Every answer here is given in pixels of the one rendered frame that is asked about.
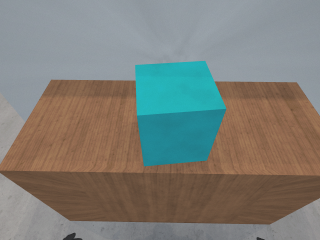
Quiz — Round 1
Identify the pedestal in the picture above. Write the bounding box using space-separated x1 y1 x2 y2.
0 79 320 225

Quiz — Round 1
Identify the carton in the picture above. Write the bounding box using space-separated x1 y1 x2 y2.
135 61 227 167

